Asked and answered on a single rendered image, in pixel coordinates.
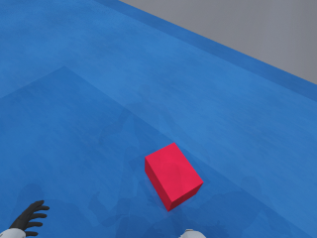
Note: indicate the carton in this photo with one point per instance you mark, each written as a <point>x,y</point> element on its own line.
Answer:
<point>173,177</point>

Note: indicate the left robot hand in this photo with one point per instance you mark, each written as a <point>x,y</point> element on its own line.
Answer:
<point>22,221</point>

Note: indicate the robot left forearm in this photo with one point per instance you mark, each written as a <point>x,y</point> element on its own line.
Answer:
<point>13,233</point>

